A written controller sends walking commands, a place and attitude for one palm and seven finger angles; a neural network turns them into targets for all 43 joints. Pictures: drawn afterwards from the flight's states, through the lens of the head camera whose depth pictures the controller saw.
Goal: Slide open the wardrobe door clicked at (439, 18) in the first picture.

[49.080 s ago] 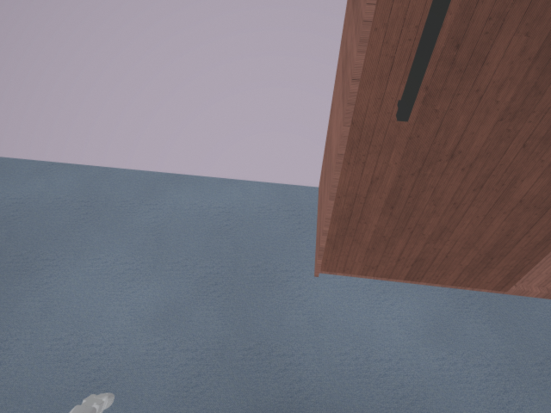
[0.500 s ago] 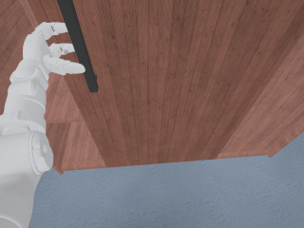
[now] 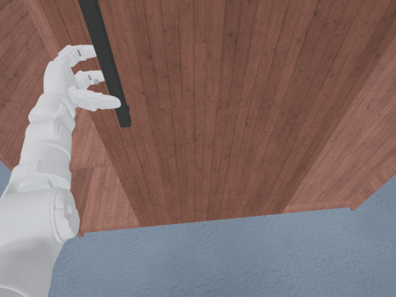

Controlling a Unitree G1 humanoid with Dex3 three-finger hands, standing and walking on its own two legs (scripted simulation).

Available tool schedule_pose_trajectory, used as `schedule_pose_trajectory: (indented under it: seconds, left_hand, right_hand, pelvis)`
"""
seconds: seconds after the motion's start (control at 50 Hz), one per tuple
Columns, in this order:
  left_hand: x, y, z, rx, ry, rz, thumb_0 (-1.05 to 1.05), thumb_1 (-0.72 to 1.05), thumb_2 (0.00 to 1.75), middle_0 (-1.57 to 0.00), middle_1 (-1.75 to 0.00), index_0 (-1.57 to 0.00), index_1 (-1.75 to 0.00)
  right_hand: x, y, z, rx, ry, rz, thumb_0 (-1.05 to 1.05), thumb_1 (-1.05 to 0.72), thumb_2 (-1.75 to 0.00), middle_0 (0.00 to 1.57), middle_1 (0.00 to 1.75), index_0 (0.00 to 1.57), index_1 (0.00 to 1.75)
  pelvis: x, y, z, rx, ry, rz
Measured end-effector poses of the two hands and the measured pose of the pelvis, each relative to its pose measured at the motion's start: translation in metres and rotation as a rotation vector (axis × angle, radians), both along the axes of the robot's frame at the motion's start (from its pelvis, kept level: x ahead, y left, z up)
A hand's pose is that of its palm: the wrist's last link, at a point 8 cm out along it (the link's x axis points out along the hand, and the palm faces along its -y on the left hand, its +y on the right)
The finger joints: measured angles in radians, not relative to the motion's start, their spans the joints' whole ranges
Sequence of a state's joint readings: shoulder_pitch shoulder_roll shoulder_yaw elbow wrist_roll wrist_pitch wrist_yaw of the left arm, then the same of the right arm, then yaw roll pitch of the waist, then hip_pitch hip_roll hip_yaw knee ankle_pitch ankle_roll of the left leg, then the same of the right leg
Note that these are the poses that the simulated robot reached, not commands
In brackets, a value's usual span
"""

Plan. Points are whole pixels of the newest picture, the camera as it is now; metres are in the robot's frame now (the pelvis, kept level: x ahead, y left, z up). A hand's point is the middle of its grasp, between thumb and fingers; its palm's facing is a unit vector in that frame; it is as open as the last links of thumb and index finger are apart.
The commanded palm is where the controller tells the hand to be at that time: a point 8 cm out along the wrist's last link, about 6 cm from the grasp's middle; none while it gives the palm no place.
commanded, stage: slide the fingers in behind the handle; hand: left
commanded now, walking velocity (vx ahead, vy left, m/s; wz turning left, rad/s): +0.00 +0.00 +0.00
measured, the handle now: (112, 68) +0.53 +0.17 +0.20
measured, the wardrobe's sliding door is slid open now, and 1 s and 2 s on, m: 0.30 0.30 0.30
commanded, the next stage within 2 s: grip the handle and tug to test in 1.38 s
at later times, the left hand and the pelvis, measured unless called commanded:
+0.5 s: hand (106, 79) +0.47 +0.17 +0.21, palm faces +0.08 -1.00 +0.02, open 14.0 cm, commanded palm +0.44 +0.22 +0.20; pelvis +0.00 +0.00 +0.00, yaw +0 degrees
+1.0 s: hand (110, 80) +0.47 +0.16 +0.21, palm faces +0.09 -1.00 +0.02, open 14.2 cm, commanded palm +0.44 +0.20 +0.20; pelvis +0.00 -0.01 +0.00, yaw +1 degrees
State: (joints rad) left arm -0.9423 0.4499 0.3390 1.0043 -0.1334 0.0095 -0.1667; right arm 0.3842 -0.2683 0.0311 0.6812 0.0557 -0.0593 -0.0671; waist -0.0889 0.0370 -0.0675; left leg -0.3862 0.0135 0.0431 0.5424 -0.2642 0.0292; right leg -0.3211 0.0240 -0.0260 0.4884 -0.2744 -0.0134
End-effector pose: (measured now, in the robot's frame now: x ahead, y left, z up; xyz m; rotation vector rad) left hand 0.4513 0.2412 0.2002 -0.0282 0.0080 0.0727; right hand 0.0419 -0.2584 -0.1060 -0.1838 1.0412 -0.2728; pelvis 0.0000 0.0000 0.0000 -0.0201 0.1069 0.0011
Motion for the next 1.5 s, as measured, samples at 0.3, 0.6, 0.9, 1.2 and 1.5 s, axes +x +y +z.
schedule_pose_trajectory:
  seconds: [0.3, 0.6, 0.9, 1.2, 1.5]
  left_hand:
    - [-0.002, -0.011, 0.008, 0.000, -0.007, -0.014, -0.01, -0.50, 0.30, -0.30, -1.20, -0.30, -1.20]
    - [-0.007, -0.026, 0.007, 0.014, -0.021, -0.002, -0.01, -0.50, 0.30, -0.30, -1.20, -0.30, -1.20]
    - [-0.009, -0.031, 0.008, 0.015, -0.008, 0.020, -0.01, -0.50, 0.30, -0.26, -1.18, -0.26, -1.19]
    - [-0.010, -0.032, 0.007, 0.015, -0.020, 0.017, -0.01, -0.50, 0.30, -0.25, -1.18, -0.24, -1.17]
    - [-0.012, -0.035, 0.008, 0.024, -0.019, 0.028, -0.01, -0.50, 0.30, -0.22, -1.15, -0.20, -1.16]
  right_hand:
    - [0.025, -0.003, 0.004, -0.015, -0.045, 0.046, 0.01, -0.91, -0.90, 0.20, 0.30, 0.20, 0.30]
    - [0.018, -0.005, 0.000, 0.011, -0.027, 0.023, 0.01, -0.91, -0.90, 0.20, 0.30, 0.20, 0.30]
    - [0.026, -0.011, 0.001, 0.005, -0.043, 0.040, 0.01, -0.91, -0.90, 0.20, 0.30, 0.20, 0.30]
    - [0.034, -0.007, 0.002, 0.014, -0.057, 0.040, 0.01, -0.91, -0.90, 0.20, 0.30, 0.20, 0.30]
    - [0.050, 0.002, 0.002, 0.033, -0.083, 0.054, 0.01, -0.91, -0.90, 0.20, 0.30, 0.20, 0.30]
  pelvis:
    - [0.000, -0.001, 0.000, 0.001, -0.005, 0.016]
    - [0.002, -0.007, 0.002, 0.005, -0.023, 0.009]
    - [-0.001, -0.013, 0.002, 0.007, -0.028, 0.018]
    - [0.004, -0.010, 0.003, 0.008, -0.032, 0.013]
    - [0.009, -0.005, 0.004, 0.009, -0.038, 0.010]
